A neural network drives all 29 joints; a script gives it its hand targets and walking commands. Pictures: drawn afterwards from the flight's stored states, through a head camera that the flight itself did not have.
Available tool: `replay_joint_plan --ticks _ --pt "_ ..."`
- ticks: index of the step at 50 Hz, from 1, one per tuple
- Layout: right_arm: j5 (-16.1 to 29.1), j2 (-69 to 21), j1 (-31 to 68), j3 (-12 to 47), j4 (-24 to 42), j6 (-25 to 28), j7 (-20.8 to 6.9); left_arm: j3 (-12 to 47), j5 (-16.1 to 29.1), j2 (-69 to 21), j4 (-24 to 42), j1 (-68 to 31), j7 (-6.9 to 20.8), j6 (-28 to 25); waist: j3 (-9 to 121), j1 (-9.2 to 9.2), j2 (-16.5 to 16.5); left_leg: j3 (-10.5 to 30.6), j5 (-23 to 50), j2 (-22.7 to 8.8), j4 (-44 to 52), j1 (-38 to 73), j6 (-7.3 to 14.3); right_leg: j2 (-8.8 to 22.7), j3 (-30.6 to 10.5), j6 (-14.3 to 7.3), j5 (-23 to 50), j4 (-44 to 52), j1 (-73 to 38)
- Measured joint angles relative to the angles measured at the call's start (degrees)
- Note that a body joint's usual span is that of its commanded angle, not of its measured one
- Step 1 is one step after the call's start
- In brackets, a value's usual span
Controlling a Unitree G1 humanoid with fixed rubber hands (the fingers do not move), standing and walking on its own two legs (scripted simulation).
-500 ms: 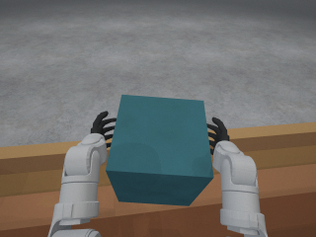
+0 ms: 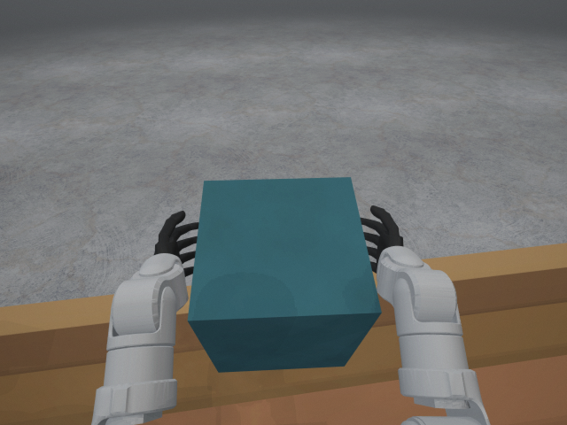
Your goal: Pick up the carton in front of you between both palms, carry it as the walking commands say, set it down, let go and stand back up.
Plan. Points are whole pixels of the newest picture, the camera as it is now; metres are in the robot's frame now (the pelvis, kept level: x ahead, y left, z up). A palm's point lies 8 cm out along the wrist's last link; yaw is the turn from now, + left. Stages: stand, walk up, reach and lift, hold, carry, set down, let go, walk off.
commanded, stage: carry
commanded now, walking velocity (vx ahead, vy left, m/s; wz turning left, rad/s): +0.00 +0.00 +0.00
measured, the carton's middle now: (280, 281) +0.34 +0.00 +0.05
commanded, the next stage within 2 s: none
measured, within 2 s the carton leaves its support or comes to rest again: neither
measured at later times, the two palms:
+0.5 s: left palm (226, 190) +0.66 +0.13 -0.02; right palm (353, 192) +0.65 -0.17 -0.02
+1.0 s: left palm (243, 179) +1.00 +0.13 -0.23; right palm (326, 171) +1.03 -0.16 -0.23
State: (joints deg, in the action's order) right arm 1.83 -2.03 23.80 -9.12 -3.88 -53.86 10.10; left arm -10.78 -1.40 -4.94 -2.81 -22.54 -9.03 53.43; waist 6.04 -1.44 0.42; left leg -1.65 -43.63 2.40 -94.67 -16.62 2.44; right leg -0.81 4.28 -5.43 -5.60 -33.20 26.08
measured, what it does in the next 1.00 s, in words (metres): goes down: left foot 0.16 m lower, then right foot 0.16 m lower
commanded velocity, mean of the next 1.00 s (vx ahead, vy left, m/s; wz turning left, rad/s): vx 0.00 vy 0.00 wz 0.00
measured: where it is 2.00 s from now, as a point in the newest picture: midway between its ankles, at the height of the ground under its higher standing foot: (286, 281)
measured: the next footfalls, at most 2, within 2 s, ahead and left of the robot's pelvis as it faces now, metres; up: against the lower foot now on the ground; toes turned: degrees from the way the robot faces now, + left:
left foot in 0.46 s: +0.42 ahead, +0.03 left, -0.16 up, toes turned -1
right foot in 0.90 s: +0.78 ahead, -0.09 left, -0.31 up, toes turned +0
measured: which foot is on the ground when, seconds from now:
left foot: up 0.00-0.44, down 0.46-0.90, up 0.92-1.00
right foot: down 0.00-0.48, up 0.50-0.88, down 0.90-1.00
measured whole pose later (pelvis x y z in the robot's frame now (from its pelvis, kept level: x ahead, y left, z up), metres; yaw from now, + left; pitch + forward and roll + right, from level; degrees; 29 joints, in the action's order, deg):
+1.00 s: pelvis +0.69 -0.05 -0.33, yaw +0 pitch +1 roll -1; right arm 0.5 -3.6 24.4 -12.1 -4.3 -53.1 8.4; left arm -8.6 0.0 -3.2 -4.0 -24.6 -10.7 54.2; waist 3.0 -6.4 0.7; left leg 2.6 -32.8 5.0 -99.5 -29.4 2.2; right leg -8.2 4.9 -8.4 -18.0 -39.9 24.9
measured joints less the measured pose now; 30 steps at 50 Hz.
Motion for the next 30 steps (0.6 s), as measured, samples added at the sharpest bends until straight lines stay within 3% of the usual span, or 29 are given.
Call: replay_joint_plan --ticks 1,3,8,15,19,21,23,24,26,28,30 --pt "-0.1 0.1 0.2 -0.3 -0.8 -0.4 0.0 0.3 0.4 0.4 -1.2 -0.4 -0.4 0.3 0.2 -1.07 -0.6 2.0 3.1 0.5 -3.5 -3.0 -0.3 -1.3 -0.4 -0.7 -7.3 -3.4 0.5" --pt "-1.1 -1.0 0.0 -0.9 -1.9 -1.3 -0.1 0.6 2.0 1.5 -2.9 -0.3 -0.7 1.2 -0.3 -2.50 -0.9 4.2 5.2 0.5 -2.9 -8.7 -0.4 -2.4 -0.1 -1.7 -9.9 -8.4 1.4" --pt "-3.7 -3.9 -1.6 -3.2 -1.2 -1.7 -0.2 0.2 4.3 2.0 -5.1 0.0 -1.1 0.7 -3.2 -2.53 -1.3 5.3 17.8 -2.5 19.6 -20.1 -1.2 -3.0 0.9 -2.4 -17.7 -13.8 -0.2" --pt "-2.7 -3.2 -2.7 -2.8 3.1 1.1 -0.3 -0.1 3.2 0.2 -2.4 -0.4 -0.4 -2.5 -5.3 -1.81 -1.7 3.8 47.2 -3.7 35.7 -27.6 -1.0 -4.3 0.1 -2.5 -28.5 -20.0 -3.9" --pt "-2.1 -2.5 -3.1 -2.3 6.1 1.0 -0.4 0.4 3.0 -0.2 0.4 -0.3 -0.3 -2.6 -4.5 -2.22 -3.3 0.6 59.5 -2.8 54.0 -22.9 -1.2 -5.8 -0.3 -2.5 -38.2 -26.3 -7.8" --pt "-2.2 -2.5 -2.9 -2.1 6.8 0.3 -0.5 0.5 3.0 0.0 1.2 -0.4 -0.4 -1.9 -3.4 -2.06 -3.7 -2.3 65.2 -1.6 58.6 -18.9 -0.4 -6.1 0.5 -2.3 -43.5 -31.0 -10.1" --pt "-2.9 -2.9 -1.4 -1.1 5.4 -0.4 -0.4 0.0 3.3 1.1 2.3 0.2 -0.3 -0.5 -2.5 -0.14 -3.7 -5.0 63.8 0.0 60.3 -12.3 1.6 -4.9 3.0 -2.0 -35.9 -42.5 -9.8" --pt "-3.5 -3.5 -0.3 -0.6 4.4 -0.9 -0.3 -0.3 3.4 2.0 2.8 0.5 -0.1 0.3 -2.1 1.61 -3.5 -5.8 53.7 0.8 60.8 -7.8 3.7 -4.0 3.8 -1.0 -31.8 -51.8 -7.5" --pt "-3.5 -2.8 1.1 -0.4 3.3 -1.9 0.2 -0.3 3.3 2.6 1.5 -1.0 0.3 1.1 -1.2 3.75 -2.9 -4.7 30.4 3.0 58.4 -4.4 6.1 -3.7 1.6 1.6 -31.2 -65.1 -0.9" --pt "-1.7 -1.2 1.5 -0.1 2.4 -2.8 0.7 -0.4 2.7 2.2 0.0 -2.6 0.2 2.1 -1.2 4.63 -2.4 -3.6 25.0 4.4 53.8 -4.2 8.1 -3.1 -2.4 1.7 -27.0 -65.1 5.7" --pt "-0.2 -0.4 1.2 -0.1 1.0 -3.4 1.2 -1.0 1.7 1.2 -0.7 -2.3 0.0 3.0 -1.8 5.39 -1.6 -3.8 17.1 5.7 47.6 -5.0 8.3 -0.7 -6.2 1.5 -22.9 -56.3 10.5"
